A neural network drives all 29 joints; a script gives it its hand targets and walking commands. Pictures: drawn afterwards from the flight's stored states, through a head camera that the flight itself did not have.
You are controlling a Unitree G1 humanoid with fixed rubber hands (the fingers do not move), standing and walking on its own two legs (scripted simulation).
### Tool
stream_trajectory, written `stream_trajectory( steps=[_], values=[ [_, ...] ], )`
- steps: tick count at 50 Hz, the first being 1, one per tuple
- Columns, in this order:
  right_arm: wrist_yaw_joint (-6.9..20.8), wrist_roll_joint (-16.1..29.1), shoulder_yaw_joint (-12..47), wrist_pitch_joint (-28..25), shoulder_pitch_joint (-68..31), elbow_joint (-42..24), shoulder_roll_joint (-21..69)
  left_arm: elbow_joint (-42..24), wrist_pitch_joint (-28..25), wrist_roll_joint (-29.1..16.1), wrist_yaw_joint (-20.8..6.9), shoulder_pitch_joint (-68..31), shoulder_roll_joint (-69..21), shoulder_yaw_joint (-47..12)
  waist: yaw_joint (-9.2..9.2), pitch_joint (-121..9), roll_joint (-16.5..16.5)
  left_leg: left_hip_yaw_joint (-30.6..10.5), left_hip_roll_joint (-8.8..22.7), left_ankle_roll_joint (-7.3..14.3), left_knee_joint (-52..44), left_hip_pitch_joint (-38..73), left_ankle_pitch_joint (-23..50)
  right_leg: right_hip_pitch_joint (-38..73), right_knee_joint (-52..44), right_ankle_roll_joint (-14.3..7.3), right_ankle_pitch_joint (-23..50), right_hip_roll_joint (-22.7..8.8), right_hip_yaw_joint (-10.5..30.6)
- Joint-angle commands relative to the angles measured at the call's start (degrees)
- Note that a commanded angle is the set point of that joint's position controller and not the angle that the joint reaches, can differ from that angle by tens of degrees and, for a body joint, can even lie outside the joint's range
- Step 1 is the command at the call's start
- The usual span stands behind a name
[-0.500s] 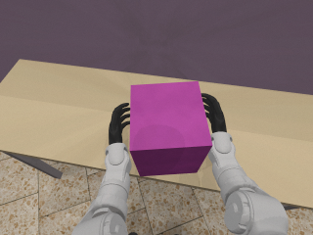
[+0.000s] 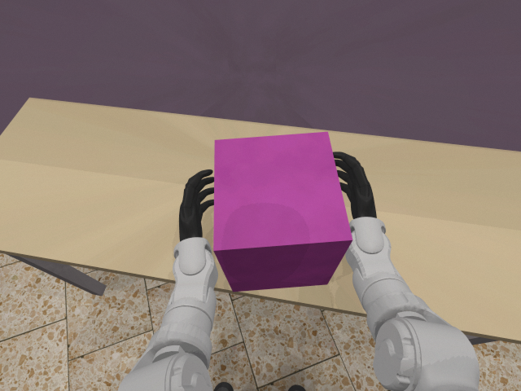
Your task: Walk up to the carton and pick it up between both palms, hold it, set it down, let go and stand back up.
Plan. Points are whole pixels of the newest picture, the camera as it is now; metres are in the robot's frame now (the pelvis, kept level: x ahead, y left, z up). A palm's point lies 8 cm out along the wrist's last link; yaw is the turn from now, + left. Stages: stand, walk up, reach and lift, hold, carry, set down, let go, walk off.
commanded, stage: reach and lift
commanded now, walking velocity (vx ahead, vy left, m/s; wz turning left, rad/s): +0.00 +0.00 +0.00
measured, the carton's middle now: (276, 219) +0.39 +0.04 -0.03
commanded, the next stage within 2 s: none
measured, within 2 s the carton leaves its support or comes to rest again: leaves its support in 1.02 s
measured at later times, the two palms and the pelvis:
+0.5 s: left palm (187, 232) +0.33 +0.17 +0.00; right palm (354, 201) +0.41 -0.08 +0.02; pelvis +0.00 +0.00 +0.00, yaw +1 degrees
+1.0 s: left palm (176, 239) +0.32 +0.18 +0.00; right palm (347, 212) +0.39 -0.07 +0.01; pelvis -0.01 +0.00 +0.00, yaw +2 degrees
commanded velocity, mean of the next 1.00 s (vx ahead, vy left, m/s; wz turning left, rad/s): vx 0.00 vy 0.00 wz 0.00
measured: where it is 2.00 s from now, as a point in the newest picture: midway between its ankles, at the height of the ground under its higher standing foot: outside the picture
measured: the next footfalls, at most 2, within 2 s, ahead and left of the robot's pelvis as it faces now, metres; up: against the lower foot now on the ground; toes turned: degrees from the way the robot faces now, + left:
none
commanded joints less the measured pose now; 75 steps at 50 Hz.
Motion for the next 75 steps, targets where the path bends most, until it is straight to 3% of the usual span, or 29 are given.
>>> stream_trajectory(
  steps=[1, 4, 5, 6, 8, 9, 10, 12, 16, 17, 18, 20, 24, 28, 32, 35, 38, 40, 46, 51, 53, 57, 61, 63, 64, 68, 69, 74, 75],
  values=[
    [7.0, -7.8, 15.2, 0.1, -20.3, 2.0, 33.3, 1.9, -1.1, 3.1, -4.6, -20.1, -19.9, -14.5, 4.53, -24.6, -6.0, 5.0, -4.1, 4.2, -1.3, -4.9, 9.7, 31.2, 2.9, 6.9, 26.3, -5.2, 1.4],
    [6.9, -7.2, 15.3, -1.9, -20.1, 3.7, 33.3, -0.2, -1.8, 3.5, -4.5, -22.2, -21.9, -18.0, 2.88, -30.1, -3.8, 4.8, -3.4, 3.3, -0.1, -2.7, 15.0, 30.4, 3.5, 5.6, 27.2, -3.6, 0.2],
    [7.3, -6.3, 16.5, -2.6, -21.0, 2.9, 33.3, -0.8, -2.7, 3.1, -4.1, -23.3, -22.0, -17.2, 5.06, -33.4, -4.1, 5.4, -3.5, 3.4, 0.9, -2.7, 16.6, 30.9, 3.6, 5.9, 28.5, -3.6, 0.6],
    [6.7, -7.8, 14.8, -2.9, -19.4, 3.0, 33.0, 0.6, -2.1, 4.7, -3.9, -20.4, -21.8, -17.0, 4.14, -31.8, -4.4, 5.2, -3.6, 3.2, 0.2, -1.5, 16.2, 31.4, 3.0, 5.2, 27.2, -3.2, 0.2],
    [6.7, -7.0, 17.2, -4.0, -20.5, 3.2, 32.4, 0.7, -3.0, 4.6, -3.5, -20.6, -21.9, -16.8, 5.85, -31.2, -5.9, 5.4, -3.5, 3.3, 0.8, -1.1, 17.2, 32.0, 3.0, 5.7, 31.2, -3.0, 0.6],
    [6.4, -7.8, 16.9, -4.4, -21.2, 3.9, 31.7, -0.7, -3.5, 3.6, -3.3, -21.9, -22.3, -18.4, 3.98, -31.3, -6.6, 5.5, -3.8, 3.6, -0.1, -1.4, 16.4, 32.3, 2.5, 5.6, 29.8, -3.0, 0.3],
    [6.3, -7.4, 17.7, -5.2, -20.2, 4.6, 33.1, -1.2, -4.1, 4.7, -3.3, -21.6, -23.4, -17.8, 5.06, -33.6, -4.5, 5.2, -3.6, 3.3, 0.7, 0.2, 18.1, 31.8, 2.7, 5.2, 28.5, -3.1, 0.2],
    [5.2, -8.1, 15.5, -6.2, -21.3, 6.2, 32.5, -1.3, -4.0, 3.6, -3.1, -24.7, -24.6, -22.1, 1.57, -32.5, -3.1, 3.7, -3.4, 2.4, 1.3, 1.1, 20.2, 29.9, 2.6, 4.3, 30.7, -2.0, -0.9],
    [4.7, -6.1, 22.3, -10.3, -26.2, 1.9, 32.1, -0.7, -6.0, 2.5, -3.2, -24.1, -23.6, -21.2, 4.22, -38.4, -5.7, 3.3, -3.5, 3.7, 1.4, -2.9, 17.7, 34.6, 4.9, 7.4, 43.9, -4.5, 1.1],
    [4.2, -7.1, 21.4, -10.2, -25.1, 4.8, 33.3, 0.5, -6.6, 1.8, -3.8, -25.8, -23.7, -20.4, 2.27, -37.4, -7.2, 3.7, -3.7, 3.3, 1.4, -2.7, 17.7, 35.6, 4.9, 7.4, 44.1, -4.4, 1.1],
    [4.1, -6.7, 20.7, -11.0, -25.5, 4.0, 33.2, -1.4, -6.8, 3.0, -3.6, -25.8, -25.3, -23.7, 0.70, -36.7, -4.5, 3.5, -3.7, 2.6, 0.7, -2.4, 18.2, 35.8, 5.0, 6.4, 43.9, -3.3, -0.3],
    [4.0, -6.4, 22.5, -12.3, -27.6, 4.7, 33.9, -1.4, -7.5, 3.4, -4.0, -27.3, -23.7, -21.2, 3.49, -36.6, -4.9, 4.1, -3.5, 3.1, 0.2, -3.6, 15.1, 37.3, 4.4, 6.8, 40.1, -3.8, 0.7],
    [3.3, -6.2, 22.7, -13.1, -25.8, 6.4, 32.6, 1.4, -8.1, 1.4, -4.5, -25.8, -23.8, -23.7, 1.21, -36.4, -4.6, 3.2, -3.5, 2.7, 1.2, -0.7, 15.4, 33.4, 4.0, 7.1, 40.6, -3.4, -0.3],
    [3.4, -5.7, 23.9, -13.5, -25.8, 7.1, 32.7, -0.2, -8.8, 1.1, -4.8, -27.1, -24.6, -23.7, 2.43, -37.1, -4.4, 3.4, -3.6, 2.9, 0.6, -0.8, 13.7, 33.8, 4.4, 8.1, 41.0, -4.3, 1.0],
    [2.6, -4.9, 22.0, -12.1, -23.5, 10.1, 32.5, 0.7, -7.9, -0.4, -4.4, -28.1, -25.4, -26.3, 0.14, -35.5, -2.6, 2.6, -3.1, 2.1, 1.5, 2.6, 18.3, 30.5, 2.1, 5.7, 32.7, -2.0, 0.4],
    [3.5, -3.1, 24.4, -12.8, -27.9, 4.9, 30.1, 0.5, -7.9, -0.6, -3.9, -26.1, -23.7, -25.8, 3.37, -37.4, -2.8, 3.5, -3.5, 2.0, 1.5, 1.5, 15.6, 30.8, 2.8, 5.9, 32.6, -2.4, 0.3],
    [3.2, -2.7, 24.1, -11.4, -27.7, 6.7, 30.6, -5.2, -7.3, -1.7, -3.0, -30.2, -24.8, -29.0, 1.69, -41.1, -2.3, 2.8, -3.4, 1.8, 1.7, 2.6, 18.1, 31.4, 3.3, 5.3, 30.8, -1.0, -0.4],
    [2.8, -1.2, 27.7, -11.2, -27.7, 0.1, 33.0, -1.8, -5.7, -2.3, -3.6, -26.9, -23.1, -28.7, 3.16, -39.4, -3.2, 3.5, -4.1, 2.1, 2.1, 0.1, 16.1, 35.2, 3.8, 6.4, 34.3, -2.3, 1.0],
    [2.0, 0.2, 29.8, -7.0, -24.5, -0.8, 35.1, -8.3, -4.7, -6.2, -3.4, -33.5, -24.8, -33.0, 0.23, -40.8, -3.2, 2.7, -4.0, 1.8, 2.2, 3.7, 17.3, 32.0, 3.5, 7.0, 34.7, -2.3, 1.5],
    [0.8, 4.8, 35.2, -3.0, -24.9, -12.9, 38.5, -17.3, -2.1, -10.9, -3.4, -35.7, -26.3, -40.0, -1.75, -44.8, -3.6, 2.1, -4.7, 1.8, 3.6, 6.0, 20.0, 35.0, 3.1, 7.6, 36.3, -2.3, 2.6],
    [0.3, 6.7, 39.3, -0.6, -25.0, -18.2, 41.1, -18.5, -0.9, -11.5, -3.6, -37.0, -26.5, -41.7, -1.31, -45.8, -4.8, 1.9, -5.4, 1.9, 3.4, 5.2, 18.7, 38.5, 3.1, 8.2, 39.5, -3.3, 4.0],
    [-0.7, 12.0, 44.0, 6.9, -21.1, -27.1, 42.8, -24.8, 5.4, -13.4, -3.8, -35.5, -31.2, -48.8, -2.56, -42.1, -1.1, 0.0, -5.5, 1.1, 4.3, 11.4, 23.4, 37.9, 1.9, 7.9, 34.6, -1.7, 2.5],
    [-0.6, 15.0, 46.5, 14.3, -25.7, -36.0, 43.2, -29.8, 12.0, -14.8, -3.9, -39.7, -30.3, -51.0, -3.18, -37.6, -2.3, -0.6, -5.2, 2.0, 4.4, 15.2, 19.8, 32.9, -0.9, 8.1, 23.1, -1.8, 2.7],
    [-1.2, 14.1, 44.0, 20.2, -20.8, -30.1, 42.6, -29.2, 17.0, -12.9, -4.7, -36.3, -28.8, -49.4, -4.72, -26.7, -3.2, -1.1, -5.1, 2.5, 1.9, 14.9, 14.2, 33.8, -3.6, 7.9, 16.6, -2.2, 2.3],
    [-0.9, 17.1, 46.4, 20.2, -25.4, -35.7, 43.7, -32.4, 19.1, -13.4, -4.5, -39.4, -29.7, -49.8, -3.16, -29.6, -1.1, -1.5, -4.8, 1.6, 2.6, 17.7, 17.2, 32.6, -3.0, 7.3, 17.5, -1.4, 2.1],
    [-0.2, 19.9, 47.6, 24.5, -28.0, -44.2, 43.1, -38.0, 25.6, -16.4, -3.9, -40.0, -31.0, -55.2, -5.46, -33.7, 0.1, -2.4, -4.7, 1.3, 3.8, 23.5, 22.7, 30.8, -4.6, 6.2, 18.6, -0.6, 1.8],
    [0.1, 21.2, 45.6, 25.9, -27.6, -41.4, 41.2, -39.8, 27.0, -15.8, -3.4, -41.1, -30.8, -54.0, -6.58, -31.6, 2.8, -3.5, -4.3, 1.0, 3.2, 25.4, 23.4, 28.8, -5.0, 5.6, 17.8, -0.1, 1.5],
    [-0.9, 22.7, 45.4, 31.0, -24.2, -46.5, 39.8, -39.0, 37.2, -12.3, -6.2, -31.1, -28.2, -48.7, -6.74, -21.8, -1.2, -2.2, -5.5, 2.4, 1.5, 28.1, 21.7, 37.4, -6.1, 7.4, 22.4, -1.2, 1.8],
    [0.3, 22.3, 43.0, 31.4, -26.9, -43.7, 37.5, -41.3, 38.7, -11.6, -6.5, -35.1, -28.4, -48.6, -6.83, -21.6, 2.4, -2.5, -5.5, 1.6, -0.3, 27.2, 18.0, 36.5, -6.3, 6.7, 18.1, -1.2, 0.6]
  ],
)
